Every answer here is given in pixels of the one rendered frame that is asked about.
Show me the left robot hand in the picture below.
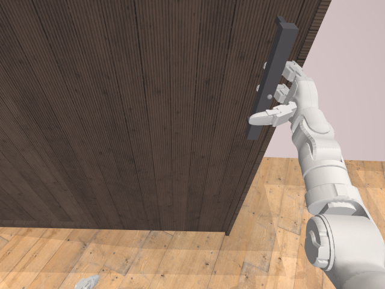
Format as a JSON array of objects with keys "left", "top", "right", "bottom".
[{"left": 75, "top": 275, "right": 99, "bottom": 289}]

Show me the right robot upper arm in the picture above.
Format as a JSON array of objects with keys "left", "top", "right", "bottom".
[{"left": 304, "top": 214, "right": 385, "bottom": 289}]

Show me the right robot hand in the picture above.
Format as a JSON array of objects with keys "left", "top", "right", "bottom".
[{"left": 248, "top": 60, "right": 319, "bottom": 127}]

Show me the right robot forearm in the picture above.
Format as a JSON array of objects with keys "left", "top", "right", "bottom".
[{"left": 291, "top": 108, "right": 385, "bottom": 265}]

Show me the handle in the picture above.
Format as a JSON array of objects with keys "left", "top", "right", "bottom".
[{"left": 245, "top": 16, "right": 299, "bottom": 140}]

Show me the wardrobe door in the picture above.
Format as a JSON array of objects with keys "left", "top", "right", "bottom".
[
  {"left": 0, "top": 0, "right": 319, "bottom": 232},
  {"left": 0, "top": 82, "right": 90, "bottom": 222}
]

